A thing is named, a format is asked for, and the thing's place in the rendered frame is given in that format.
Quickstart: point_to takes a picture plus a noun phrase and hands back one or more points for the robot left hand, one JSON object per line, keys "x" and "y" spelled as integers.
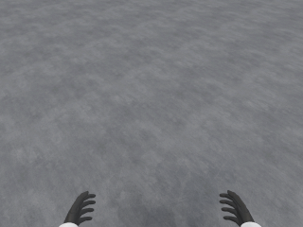
{"x": 75, "y": 212}

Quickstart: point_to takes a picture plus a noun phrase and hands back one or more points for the robot right hand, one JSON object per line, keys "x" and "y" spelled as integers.
{"x": 240, "y": 211}

